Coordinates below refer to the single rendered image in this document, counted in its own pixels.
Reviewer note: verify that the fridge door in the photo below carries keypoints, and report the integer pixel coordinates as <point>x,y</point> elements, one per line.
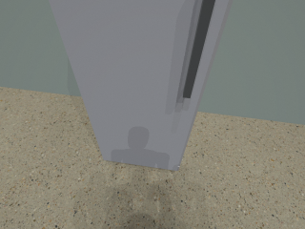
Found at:
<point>130,60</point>

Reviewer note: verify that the handle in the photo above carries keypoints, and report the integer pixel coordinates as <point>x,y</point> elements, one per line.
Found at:
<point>203,23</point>

